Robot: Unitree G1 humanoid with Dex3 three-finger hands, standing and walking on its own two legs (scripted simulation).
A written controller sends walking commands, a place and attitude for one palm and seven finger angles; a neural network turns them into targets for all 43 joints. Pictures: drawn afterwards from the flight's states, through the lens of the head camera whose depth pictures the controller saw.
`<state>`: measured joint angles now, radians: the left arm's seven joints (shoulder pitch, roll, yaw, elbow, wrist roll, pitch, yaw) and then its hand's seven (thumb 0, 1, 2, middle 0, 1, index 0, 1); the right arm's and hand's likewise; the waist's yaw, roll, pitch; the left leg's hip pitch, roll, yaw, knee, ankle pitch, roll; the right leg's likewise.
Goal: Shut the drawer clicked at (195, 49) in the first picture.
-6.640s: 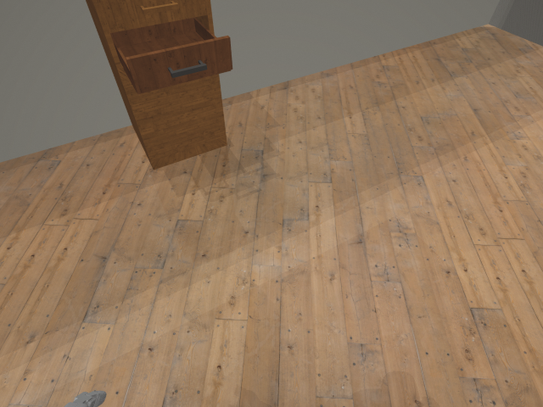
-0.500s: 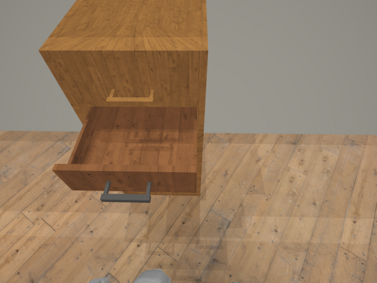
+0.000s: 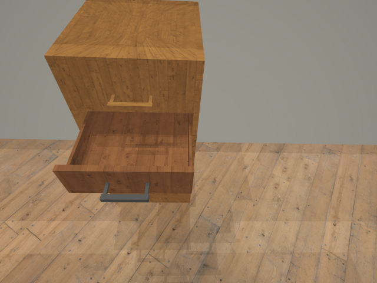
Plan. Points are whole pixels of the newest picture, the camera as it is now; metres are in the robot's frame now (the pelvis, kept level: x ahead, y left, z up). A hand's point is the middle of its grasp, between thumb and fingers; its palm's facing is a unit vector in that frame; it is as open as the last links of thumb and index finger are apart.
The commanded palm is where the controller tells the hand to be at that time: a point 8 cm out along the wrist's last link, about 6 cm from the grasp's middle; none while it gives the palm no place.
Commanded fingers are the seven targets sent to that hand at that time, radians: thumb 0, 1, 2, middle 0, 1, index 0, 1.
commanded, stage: come to a stop and stand still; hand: left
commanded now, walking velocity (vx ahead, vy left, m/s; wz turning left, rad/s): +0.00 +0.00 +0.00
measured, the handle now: (126, 192) +0.37 +0.20 -0.14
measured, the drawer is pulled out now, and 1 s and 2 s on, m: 0.24 0.24 0.24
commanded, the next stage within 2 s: look again from close up in 0.68 s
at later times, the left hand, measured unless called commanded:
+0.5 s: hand out of the picture -0.02 +0.07 -0.18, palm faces +0.09 -0.98 -0.16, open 7.3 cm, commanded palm none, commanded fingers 0.00 0.90 0.90 -0.20 -0.30 -0.20 -0.30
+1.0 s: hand out of the picture +0.02 +0.15 -0.19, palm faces +0.03 -0.98 -0.21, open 7.3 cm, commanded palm none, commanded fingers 0.00 0.90 0.90 -0.20 -0.30 -0.20 -0.30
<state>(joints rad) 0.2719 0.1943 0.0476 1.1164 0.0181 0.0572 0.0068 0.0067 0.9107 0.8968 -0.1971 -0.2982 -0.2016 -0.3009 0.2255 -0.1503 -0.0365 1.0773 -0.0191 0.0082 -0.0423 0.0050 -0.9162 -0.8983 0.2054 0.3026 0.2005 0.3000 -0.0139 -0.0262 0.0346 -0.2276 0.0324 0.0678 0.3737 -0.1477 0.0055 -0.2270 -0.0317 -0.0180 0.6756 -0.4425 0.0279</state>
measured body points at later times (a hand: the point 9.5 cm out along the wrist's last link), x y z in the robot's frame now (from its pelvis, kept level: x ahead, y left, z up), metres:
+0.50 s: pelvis +0.01 -0.07 -0.01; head +0.01 -0.09 +0.44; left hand -0.02 +0.13 -0.16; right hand -0.04 -0.27 -0.18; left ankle +0.03 +0.12 -0.74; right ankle -0.04 -0.13 -0.74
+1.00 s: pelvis +0.03 -0.02 -0.02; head +0.03 -0.01 +0.43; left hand +0.02 +0.21 -0.17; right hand +0.08 -0.25 -0.16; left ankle +0.03 +0.08 -0.75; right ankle -0.04 -0.13 -0.74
